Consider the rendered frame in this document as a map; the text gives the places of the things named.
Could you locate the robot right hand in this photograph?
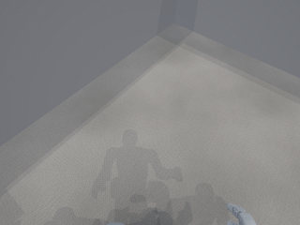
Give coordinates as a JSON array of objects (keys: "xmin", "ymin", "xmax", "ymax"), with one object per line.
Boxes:
[{"xmin": 226, "ymin": 203, "xmax": 257, "ymax": 225}]

